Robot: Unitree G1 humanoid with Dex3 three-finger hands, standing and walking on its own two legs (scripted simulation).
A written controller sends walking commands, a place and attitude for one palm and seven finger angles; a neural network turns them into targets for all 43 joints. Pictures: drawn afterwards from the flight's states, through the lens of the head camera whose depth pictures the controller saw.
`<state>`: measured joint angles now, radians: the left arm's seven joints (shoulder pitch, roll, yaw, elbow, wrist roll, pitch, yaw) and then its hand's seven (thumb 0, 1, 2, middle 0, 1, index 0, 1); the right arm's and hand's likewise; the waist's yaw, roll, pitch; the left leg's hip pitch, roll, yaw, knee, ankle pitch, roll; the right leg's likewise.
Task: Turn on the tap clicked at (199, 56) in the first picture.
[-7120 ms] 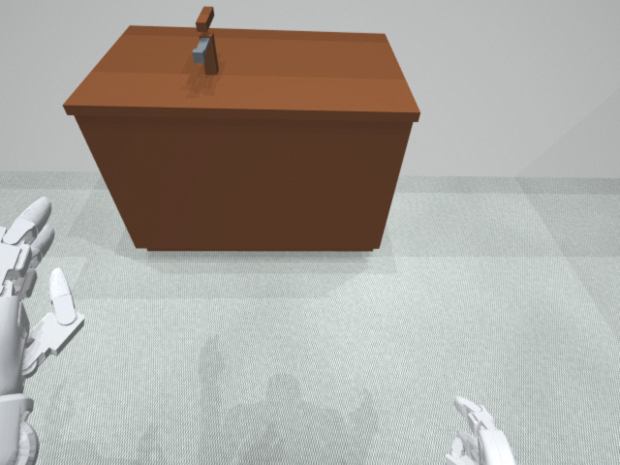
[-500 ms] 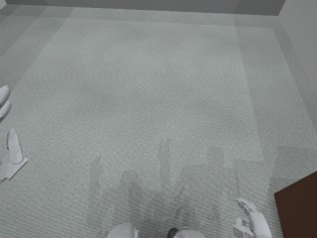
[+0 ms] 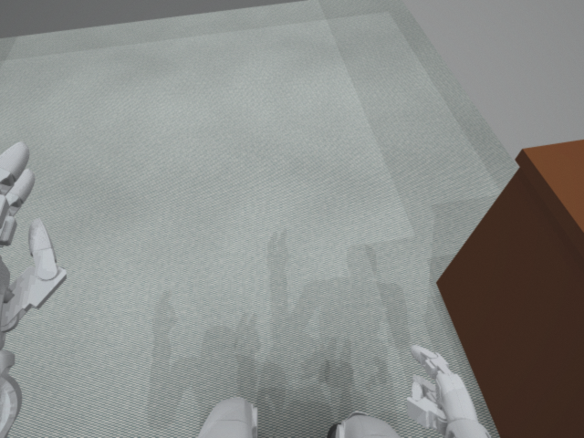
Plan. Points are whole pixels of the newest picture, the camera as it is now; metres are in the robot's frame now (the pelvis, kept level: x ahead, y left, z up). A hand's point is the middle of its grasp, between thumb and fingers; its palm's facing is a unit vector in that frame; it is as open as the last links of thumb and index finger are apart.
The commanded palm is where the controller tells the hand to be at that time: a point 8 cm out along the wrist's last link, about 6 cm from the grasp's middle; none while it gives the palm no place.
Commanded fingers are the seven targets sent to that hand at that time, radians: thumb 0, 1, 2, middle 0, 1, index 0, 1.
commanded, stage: turn to face it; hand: left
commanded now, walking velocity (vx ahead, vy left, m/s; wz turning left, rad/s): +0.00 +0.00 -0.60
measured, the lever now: out of the picture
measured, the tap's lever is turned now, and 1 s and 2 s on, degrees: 0 0 0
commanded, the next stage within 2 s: none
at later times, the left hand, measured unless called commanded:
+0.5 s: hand (129, 290) +0.22 +0.15 +0.19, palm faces +0.18 -0.88 -0.44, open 7.4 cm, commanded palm +0.19 +0.20 +0.20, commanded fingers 0.00 0.90 0.90 -0.20 -0.30 -0.20 -0.30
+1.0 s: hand (259, 310) +0.21 +0.04 +0.19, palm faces -0.11 -0.88 -0.46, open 7.4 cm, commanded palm +0.18 +0.10 +0.20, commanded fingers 0.00 0.90 0.90 -0.20 -0.30 -0.20 -0.30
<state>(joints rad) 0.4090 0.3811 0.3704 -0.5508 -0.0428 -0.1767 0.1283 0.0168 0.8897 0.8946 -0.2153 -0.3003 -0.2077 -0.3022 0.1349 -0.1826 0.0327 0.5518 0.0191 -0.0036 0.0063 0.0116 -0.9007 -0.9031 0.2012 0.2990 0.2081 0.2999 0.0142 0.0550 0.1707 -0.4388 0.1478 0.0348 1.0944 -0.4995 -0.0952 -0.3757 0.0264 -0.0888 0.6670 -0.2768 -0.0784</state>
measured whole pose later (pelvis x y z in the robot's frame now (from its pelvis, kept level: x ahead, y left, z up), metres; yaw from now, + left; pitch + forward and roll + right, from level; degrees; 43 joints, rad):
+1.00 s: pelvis -0.11 -0.04 +0.01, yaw -35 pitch +0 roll +1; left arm 0.47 0.40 0.41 -0.56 -0.03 -0.18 0.14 0.02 0.89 0.89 -0.22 -0.30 -0.21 -0.30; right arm 0.18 -0.24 -0.03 0.53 0.01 0.04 -0.03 0.01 -0.91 -0.90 0.19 0.30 0.20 0.30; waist 0.03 -0.05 0.08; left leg -0.25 0.07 0.13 0.56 -0.30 -0.02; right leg -0.52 0.07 0.02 0.92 -0.39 0.01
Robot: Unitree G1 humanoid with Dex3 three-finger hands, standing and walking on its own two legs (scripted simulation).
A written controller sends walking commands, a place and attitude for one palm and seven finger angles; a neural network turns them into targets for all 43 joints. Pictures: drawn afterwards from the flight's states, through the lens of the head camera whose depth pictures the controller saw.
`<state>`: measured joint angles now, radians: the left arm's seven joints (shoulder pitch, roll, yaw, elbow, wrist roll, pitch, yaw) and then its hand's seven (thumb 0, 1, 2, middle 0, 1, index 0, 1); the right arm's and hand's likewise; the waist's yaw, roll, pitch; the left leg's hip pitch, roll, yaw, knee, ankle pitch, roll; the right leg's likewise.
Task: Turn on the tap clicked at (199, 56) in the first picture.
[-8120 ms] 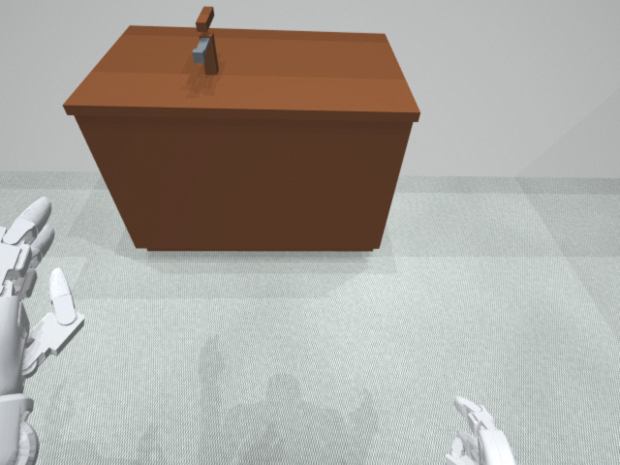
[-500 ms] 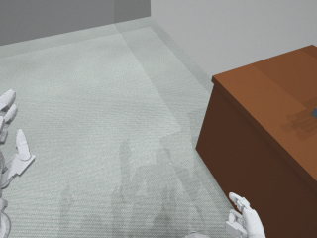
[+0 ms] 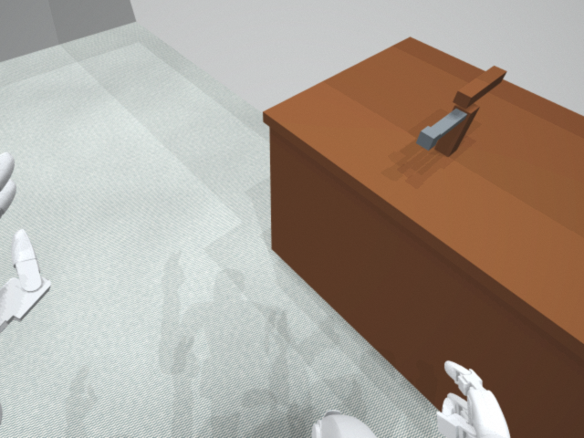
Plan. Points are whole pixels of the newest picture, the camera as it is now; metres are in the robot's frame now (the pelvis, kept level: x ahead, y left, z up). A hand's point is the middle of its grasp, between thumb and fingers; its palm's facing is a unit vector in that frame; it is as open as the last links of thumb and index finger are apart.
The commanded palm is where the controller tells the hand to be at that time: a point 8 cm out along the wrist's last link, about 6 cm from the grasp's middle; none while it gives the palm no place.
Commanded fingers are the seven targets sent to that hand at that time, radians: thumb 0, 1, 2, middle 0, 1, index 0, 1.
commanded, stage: turn to face it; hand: left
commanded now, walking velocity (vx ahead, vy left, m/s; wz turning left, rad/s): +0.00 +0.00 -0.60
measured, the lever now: (428, 138) +0.62 -0.20 +0.06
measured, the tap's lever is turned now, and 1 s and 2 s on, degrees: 0 0 0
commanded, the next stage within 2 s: take the last steps up to it in 1.76 s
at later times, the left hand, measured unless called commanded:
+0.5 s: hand (224, 273) +0.24 +0.09 +0.18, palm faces +0.08 -0.86 -0.50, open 7.4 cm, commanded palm +0.20 +0.15 +0.19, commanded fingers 0.00 0.90 0.90 -0.20 -0.30 -0.20 -0.30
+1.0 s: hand (365, 329) +0.20 -0.04 +0.17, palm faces -0.20 -0.86 -0.47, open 7.4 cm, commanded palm +0.18 +0.04 +0.19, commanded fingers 0.00 0.90 0.90 -0.20 -0.30 -0.20 -0.30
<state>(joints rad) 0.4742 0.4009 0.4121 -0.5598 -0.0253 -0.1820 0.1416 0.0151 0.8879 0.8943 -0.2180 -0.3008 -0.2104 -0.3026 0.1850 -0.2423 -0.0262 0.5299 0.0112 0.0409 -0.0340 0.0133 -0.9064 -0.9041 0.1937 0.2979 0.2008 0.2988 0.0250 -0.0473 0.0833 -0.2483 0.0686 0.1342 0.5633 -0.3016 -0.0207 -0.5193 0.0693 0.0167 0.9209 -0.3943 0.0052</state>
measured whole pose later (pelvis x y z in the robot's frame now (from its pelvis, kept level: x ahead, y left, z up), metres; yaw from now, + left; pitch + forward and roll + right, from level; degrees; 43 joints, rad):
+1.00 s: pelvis -0.12 -0.09 +0.00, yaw -36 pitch -1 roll +1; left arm 0.49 0.39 0.37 -0.57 -0.06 -0.17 0.14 0.02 0.89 0.89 -0.22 -0.30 -0.21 -0.30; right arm 0.14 -0.20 0.03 0.55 0.01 0.05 0.00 0.01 -0.90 -0.90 0.20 0.30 0.21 0.30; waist 0.00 0.02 0.15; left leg -0.45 0.07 0.01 1.09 -0.45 -0.09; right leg -0.38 0.07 -0.02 0.56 -0.17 -0.09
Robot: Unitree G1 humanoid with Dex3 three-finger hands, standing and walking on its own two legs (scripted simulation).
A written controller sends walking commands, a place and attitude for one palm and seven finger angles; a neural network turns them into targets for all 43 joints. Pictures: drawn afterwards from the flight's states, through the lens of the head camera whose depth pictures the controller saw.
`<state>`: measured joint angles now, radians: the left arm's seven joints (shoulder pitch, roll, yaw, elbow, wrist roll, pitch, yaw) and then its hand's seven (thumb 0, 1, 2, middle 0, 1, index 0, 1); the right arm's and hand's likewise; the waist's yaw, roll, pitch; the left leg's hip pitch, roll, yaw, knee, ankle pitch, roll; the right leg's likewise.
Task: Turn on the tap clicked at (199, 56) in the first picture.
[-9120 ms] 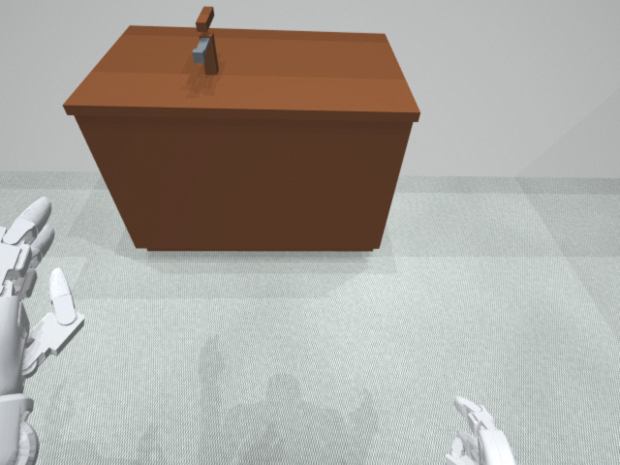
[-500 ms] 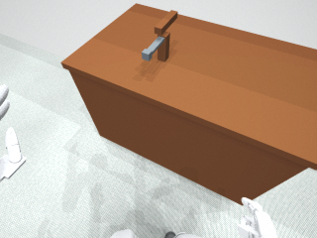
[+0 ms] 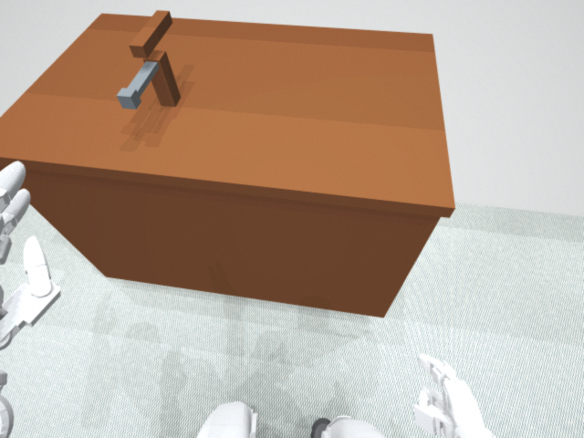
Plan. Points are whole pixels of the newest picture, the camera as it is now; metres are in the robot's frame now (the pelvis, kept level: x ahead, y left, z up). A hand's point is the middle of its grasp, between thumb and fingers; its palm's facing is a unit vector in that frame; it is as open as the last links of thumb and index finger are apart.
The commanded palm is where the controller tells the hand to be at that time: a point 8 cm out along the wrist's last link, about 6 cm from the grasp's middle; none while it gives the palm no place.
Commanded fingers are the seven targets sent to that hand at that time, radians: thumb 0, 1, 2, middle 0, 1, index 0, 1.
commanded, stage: turn to face it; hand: left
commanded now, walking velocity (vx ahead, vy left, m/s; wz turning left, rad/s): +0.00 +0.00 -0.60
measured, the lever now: (129, 98) +0.65 +0.35 +0.06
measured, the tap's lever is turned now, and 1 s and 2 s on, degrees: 0 0 0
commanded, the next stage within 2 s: take the last steps up to it in 0.76 s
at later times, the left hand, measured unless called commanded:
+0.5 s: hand (148, 296) +0.22 +0.14 +0.18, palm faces +0.18 -0.86 -0.47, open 7.4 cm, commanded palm +0.17 +0.19 +0.19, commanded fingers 0.00 0.90 0.90 -0.20 -0.30 -0.20 -0.30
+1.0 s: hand (215, 342) +0.18 +0.07 +0.18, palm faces +0.03 -0.91 -0.42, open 7.4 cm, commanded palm +0.15 +0.13 +0.19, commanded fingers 0.00 0.90 0.90 -0.20 -0.30 -0.20 -0.30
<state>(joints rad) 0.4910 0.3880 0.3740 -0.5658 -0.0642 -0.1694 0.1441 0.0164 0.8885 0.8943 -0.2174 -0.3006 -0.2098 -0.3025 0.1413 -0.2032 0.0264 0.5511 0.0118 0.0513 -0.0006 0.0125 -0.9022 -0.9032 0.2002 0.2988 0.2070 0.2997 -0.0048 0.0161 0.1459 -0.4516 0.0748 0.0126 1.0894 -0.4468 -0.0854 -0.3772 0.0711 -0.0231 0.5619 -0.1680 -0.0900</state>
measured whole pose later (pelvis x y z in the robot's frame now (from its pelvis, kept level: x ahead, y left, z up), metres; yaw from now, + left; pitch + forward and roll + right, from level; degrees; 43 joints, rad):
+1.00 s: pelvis -0.11 -0.05 +0.00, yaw -25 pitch -1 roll +0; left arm 0.48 0.37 0.36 -0.50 -0.02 -0.20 0.16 0.02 0.89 0.89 -0.21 -0.30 -0.21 -0.30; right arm 0.24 -0.20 0.00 0.58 0.02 -0.08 -0.05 0.01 -0.90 -0.90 0.20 0.30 0.20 0.30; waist 0.00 0.00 0.03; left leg -0.27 0.10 0.08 0.58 -0.29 -0.04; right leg -0.31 0.00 -0.07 0.62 -0.37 0.01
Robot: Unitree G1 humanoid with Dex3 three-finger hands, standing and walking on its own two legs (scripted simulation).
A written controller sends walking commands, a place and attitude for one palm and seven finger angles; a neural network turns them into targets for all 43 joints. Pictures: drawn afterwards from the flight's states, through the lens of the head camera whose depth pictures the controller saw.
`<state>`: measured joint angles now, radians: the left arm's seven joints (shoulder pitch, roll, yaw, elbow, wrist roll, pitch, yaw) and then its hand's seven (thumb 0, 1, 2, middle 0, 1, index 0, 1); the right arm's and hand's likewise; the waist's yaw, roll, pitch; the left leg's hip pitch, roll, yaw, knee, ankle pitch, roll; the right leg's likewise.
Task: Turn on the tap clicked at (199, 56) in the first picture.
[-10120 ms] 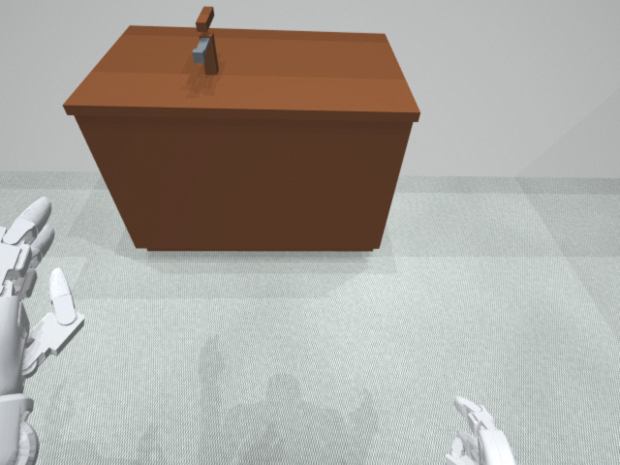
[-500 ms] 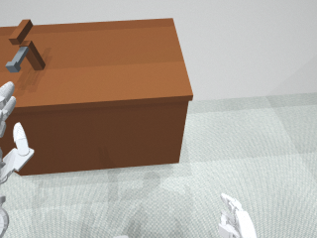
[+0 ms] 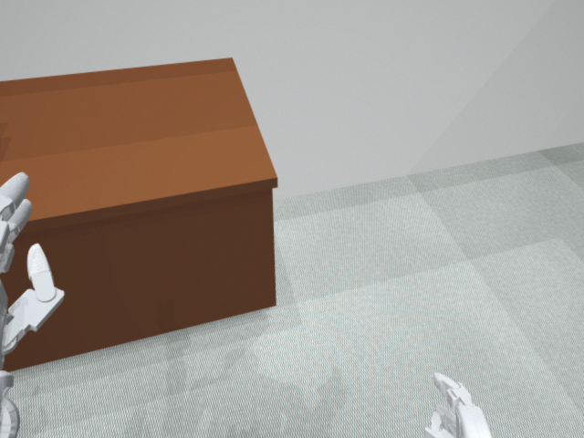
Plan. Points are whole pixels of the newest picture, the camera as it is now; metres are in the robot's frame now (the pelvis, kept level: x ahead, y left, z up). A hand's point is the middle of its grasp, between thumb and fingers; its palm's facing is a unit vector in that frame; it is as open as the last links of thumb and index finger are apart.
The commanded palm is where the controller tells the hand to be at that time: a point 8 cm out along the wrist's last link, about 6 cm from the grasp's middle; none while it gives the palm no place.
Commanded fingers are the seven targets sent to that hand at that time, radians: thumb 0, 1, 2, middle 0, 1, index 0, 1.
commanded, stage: take the last steps up to it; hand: left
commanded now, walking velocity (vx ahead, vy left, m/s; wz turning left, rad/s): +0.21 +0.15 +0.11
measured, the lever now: out of the picture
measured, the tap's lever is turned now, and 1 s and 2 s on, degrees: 0 0 0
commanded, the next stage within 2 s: come to a stop and stand still in 0.96 s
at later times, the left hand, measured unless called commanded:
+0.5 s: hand (37, 286) +0.22 +0.27 +0.17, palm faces +0.44 -0.79 -0.43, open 7.4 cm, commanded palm +0.16 +0.31 +0.19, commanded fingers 0.00 0.90 0.90 -0.20 -0.30 -0.20 -0.30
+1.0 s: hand (29, 208) +0.32 +0.33 +0.17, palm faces +0.43 -0.78 -0.46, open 7.4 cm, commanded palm +0.25 +0.36 +0.19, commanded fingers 0.00 0.90 0.90 -0.20 -0.30 -0.20 -0.30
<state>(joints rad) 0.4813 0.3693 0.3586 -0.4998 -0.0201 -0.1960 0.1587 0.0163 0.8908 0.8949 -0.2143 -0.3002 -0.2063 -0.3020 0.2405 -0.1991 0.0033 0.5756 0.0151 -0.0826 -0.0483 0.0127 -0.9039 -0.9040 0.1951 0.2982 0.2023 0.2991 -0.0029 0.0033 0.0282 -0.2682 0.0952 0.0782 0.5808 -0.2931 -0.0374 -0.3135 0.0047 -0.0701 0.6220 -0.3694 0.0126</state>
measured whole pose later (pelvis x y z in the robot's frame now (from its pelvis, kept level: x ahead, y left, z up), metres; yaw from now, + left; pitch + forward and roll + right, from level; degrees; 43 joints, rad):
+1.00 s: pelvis +0.10 +0.07 +0.00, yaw +3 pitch +1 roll +2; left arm 0.43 0.41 0.39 -0.51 -0.03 -0.26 0.16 0.02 0.89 0.89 -0.22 -0.30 -0.21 -0.30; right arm 0.17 -0.20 -0.04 0.60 0.01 -0.08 -0.05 0.01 -0.90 -0.90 0.20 0.30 0.20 0.30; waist 0.00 -0.04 0.09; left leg -0.33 0.04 0.13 0.59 -0.27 0.01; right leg -0.34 -0.08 -0.05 0.92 -0.55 0.02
